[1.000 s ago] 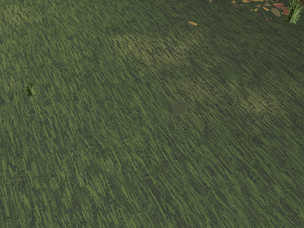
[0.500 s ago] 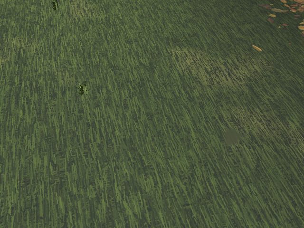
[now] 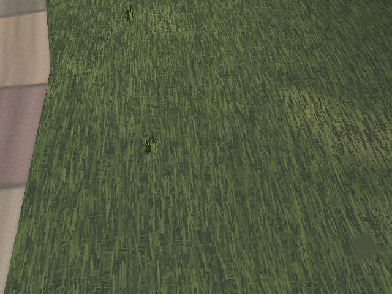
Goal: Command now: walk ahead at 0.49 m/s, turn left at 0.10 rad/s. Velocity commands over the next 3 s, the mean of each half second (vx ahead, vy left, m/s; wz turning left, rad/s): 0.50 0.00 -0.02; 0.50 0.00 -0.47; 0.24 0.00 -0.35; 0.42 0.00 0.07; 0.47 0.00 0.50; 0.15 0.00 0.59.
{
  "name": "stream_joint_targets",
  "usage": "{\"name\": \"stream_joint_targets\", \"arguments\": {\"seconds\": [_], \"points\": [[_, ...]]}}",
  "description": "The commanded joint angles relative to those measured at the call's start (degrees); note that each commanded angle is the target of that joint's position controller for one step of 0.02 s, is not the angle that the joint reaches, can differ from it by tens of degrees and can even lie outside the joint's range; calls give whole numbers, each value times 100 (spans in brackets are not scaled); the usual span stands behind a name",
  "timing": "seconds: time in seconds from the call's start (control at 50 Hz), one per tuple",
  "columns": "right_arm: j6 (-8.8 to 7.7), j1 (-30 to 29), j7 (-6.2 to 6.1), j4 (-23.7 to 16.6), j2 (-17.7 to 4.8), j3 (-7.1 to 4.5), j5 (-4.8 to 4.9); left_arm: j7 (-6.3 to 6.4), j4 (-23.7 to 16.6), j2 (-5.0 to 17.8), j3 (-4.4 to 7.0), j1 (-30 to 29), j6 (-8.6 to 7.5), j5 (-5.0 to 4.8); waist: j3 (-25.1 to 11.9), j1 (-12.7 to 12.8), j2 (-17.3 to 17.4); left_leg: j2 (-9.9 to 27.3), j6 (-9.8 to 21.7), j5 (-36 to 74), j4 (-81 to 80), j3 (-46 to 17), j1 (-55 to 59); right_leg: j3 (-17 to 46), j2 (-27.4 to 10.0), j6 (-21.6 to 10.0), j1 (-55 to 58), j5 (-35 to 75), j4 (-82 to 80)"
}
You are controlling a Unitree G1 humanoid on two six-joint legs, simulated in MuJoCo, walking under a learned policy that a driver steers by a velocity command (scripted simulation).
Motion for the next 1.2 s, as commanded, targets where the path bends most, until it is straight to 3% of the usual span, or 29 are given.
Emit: {"name": "stream_joint_targets", "arguments": {"seconds": [0.02, 0.12, 0.2, 0.28, 0.34, 0.36, 0.38, 0.4, 0.42, 0.44, 0.46, 0.48, 0.52, 0.58, 0.62, 0.74, 0.84, 0.9, 0.94, 0.96, 0.98, 1.0, 1.02, 1.04, 1.06, 1.08, 1.1, 1.14, 1.2], "points": [[-50, 122, -25, -419, -434, -139, -35, -34, -155, 348, 29, 174, -62, 51, -322, -112, -337, 749, -22, 417, -192, -160, -1147, 2009, -1647, -1081, 1023, 298, -1601], [-2, -709, -60, -768, -292, -73, -133, 67, 68, 738, 112, 641, -14, -23, -36, 37, -324, 899, -286, 1384, -1750, 164, -1652, 1249, -1545, -1100, 866, 1003, -1891], [-55, -1553, 4, -993, -220, -17, -81, 119, 204, 843, 113, 1040, 69, -104, 56, 332, -412, 624, -316, 2445, -3277, 429, -1265, 796, -1323, -813, 982, 977, -1811], [-90, -2153, 120, -1260, -328, -18, -1, 126, 387, 869, 113, 1405, 166, -137, 215, 491, -510, 500, -217, 2255, -3891, 420, -1332, 955, -1661, -754, 1665, 779, -1540], [-155, -2000, 195, -1328, -538, -94, -14, 158, 411, 977, 154, 1340, 268, -138, 98, 240, -596, 349, 7, 1640, -4243, 464, -822, 1093, -1859, -605, 2037, 1399, -1022], [-176, -1506, 182, -1212, -688, -183, -32, 163, 378, 998, 148, 1211, 298, -133, -167, -87, -600, 184, 107, 1561, -4416, 583, -64, 1004, -1706, -502, 1950, 2189, -454], [-191, -510, 136, -934, -999, -337, -46, 159, 314, 867, 90, 1135, 308, -78, -791, -532, -495, 262, 289, 1652, -4380, 496, 1349, 801, -1375, -340, 1475, 2484, 662], [-174, 661, 63, -758, -1534, -476, -133, 164, 88, 574, -33, 1097, 282, 63, -1786, -908, 304, 1528, 672, 1720, -4293, -860, 3159, 459, -881, -107, 221, 773, 2637], [-123, 822, 118, -640, -1719, -502, -179, 135, 135, -105, -203, 1915, 167, -98, -2434, -493, 1827, 2572, 1393, 592, -5015, -3272, 4641, 575, -84, 117, -1805, -2525, 4284], [-134, 673, 120, -711, -1073, -353, -150, 147, 223, 660, -21, 1606, 104, -249, -1940, -658, 1013, 2412, 1146, 105, -5283, -3242, 4157, 1186, -386, 64, -2325, -2464, 4930], [-156, 217, 109, -774, -843, -271, -110, 158, 70, 889, 74, 1113, 86, -313, -1187, -556, 682, 2249, 885, 439, -5386, -2303, 3367, 1115, -627, 8, -2492, -1860, 4939], [-172, -246, 126, -819, -711, -217, -115, 200, 37, 799, 82, 891, 118, -263, -839, -348, 247, 2010, 762, 982, -5579, -1650, 2606, 1005, -884, 66, -2213, -1350, 4727], [-223, -605, 157, -779, -511, -177, -183, 206, 45, 581, 126, 942, 246, -167, -429, -50, 350, 1658, 638, 1714, -5955, -713, 1719, 1026, -1161, 126, -1697, -807, 4308], [-283, -640, 125, -602, -544, -223, -206, 189, -10, 365, 150, 934, 431, -212, -224, 114, 291, 1501, 662, 2250, -6261, 66, 1383, 978, -1185, 189, -1741, -388, 4170], [-279, -491, 65, -485, -632, -261, -220, 187, -146, 336, 172, 695, 481, -168, -92, 85, 170, 1516, 675, 2594, -6311, 399, 1482, 1074, -1179, 231, -2095, 32, 3852], [-169, -235, -84, -298, -859, -306, -188, 21, -564, 206, 132, -332, 433, -102, 222, -211, 63, 1474, 499, 2609, -6441, 1201, 1858, 631, -1070, 206, -2253, 1220, 2126], [28, 219, -114, -98, -983, -353, -103, -171, -1070, 120, 77, -1152, 420, -125, 455, -467, 23, 1763, 450, 3217, -6033, 1509, 2861, 161, -980, 6, -2624, 686, 1439], [133, 37, -153, -165, -1194, -402, -55, -248, -1250, 271, 159, -1027, 443, -146, 151, -187, 288, 1765, 295, 5442, -5233, 1784, 2990, -349, -555, -258, -1769, -85, 1296], [212, -136, -198, -230, -1368, -445, -28, -225, -1107, 634, 360, -68, 472, -178, -454, 411, 499, 1675, 167, 6823, -3783, 1886, 2808, -567, -102, -549, -395, -480, 1190], [213, -265, -207, -287, -1369, -430, 8, -139, -873, 995, 560, 882, 482, -166, -928, 933, 330, 1425, -47, 6147, -2453, 1971, 2094, -365, 31, -793, 1114, -49, 628], [126, -98, -178, -451, -898, -284, -194, 8, -723, 1556, 702, 1438, 538, -147, -1365, 872, -795, 972, -289, 2194, -560, 1891, 318, 1455, -1159, -1162, 2821, 321, 630], [-111, 288, -79, -778, -373, -99, -140, -18, -952, 1877, 693, 1130, 440, -45, -2182, 281, -1653, -289, -545, -1601, 1187, 690, -1725, 4956, -2465, -2423, 4271, -8, -329], [-303, -538, -9, -882, -944, -222, 62, -47, -986, 1322, 544, 1162, 393, -9, -2045, 704, -734, 25, -429, -1315, 1372, -120, -2227, 4538, -2365, -2073, 4105, 785, -660], [-354, -792, -1, -1016, -985, -232, 145, -47, -1024, 1090, 469, 810, 338, -7, -1317, 522, -550, 239, -340, -824, 1016, -49, -2300, 3468, -2183, -1826, 3340, 1879, -533], [-328, -733, -62, -912, -947, -243, 17, -48, -1103, 935, 425, 402, 323, -85, -889, 215, 54, 487, -387, -499, 552, 2, -1986, 2685, -1849, -1554, 2441, 2562, -481], [-253, -694, -117, -901, -989, -293, -138, -20, -1178, 805, 388, 145, 344, -98, -636, 44, 93, 601, -455, -302, 252, 72, -1647, 2265, -1691, -1437, 1716, 3085, -562], [-154, -549, -116, -945, -995, -317, -155, 13, -1246, 827, 382, 52, 355, -25, -635, -129, -150, 653, -541, -255, 127, 23, -1258, 2123, -1633, -1496, 1229, 3487, -621], [-8, -409, -123, -953, -837, -300, -177, 65, -1258, 857, 387, -19, 360, -17, -637, -259, -160, 614, -692, -28, -493, 140, -1056, 1685, -1397, -1384, 786, 3891, -675], [84, -709, -153, -1052, -605, -210, -212, 184, -1167, 946, 392, 169, 426, -43, -781, -147, -369, 417, -794, 746, -1580, 331, -1034, 1220, -1114, -1141, 685, 4257, -560]]}}
Next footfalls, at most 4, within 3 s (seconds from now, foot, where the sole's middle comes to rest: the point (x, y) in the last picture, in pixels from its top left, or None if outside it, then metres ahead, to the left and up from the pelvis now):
0.38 left None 0.39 0.16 -0.77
0.96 right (237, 244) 0.64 -0.11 -0.77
1.44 left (207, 188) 0.88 -0.01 -0.77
1.90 right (282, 192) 0.86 -0.31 -0.77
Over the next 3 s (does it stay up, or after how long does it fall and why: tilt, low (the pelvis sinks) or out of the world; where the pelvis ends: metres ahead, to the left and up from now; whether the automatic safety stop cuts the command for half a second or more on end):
stays up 1.26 -0.28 0.00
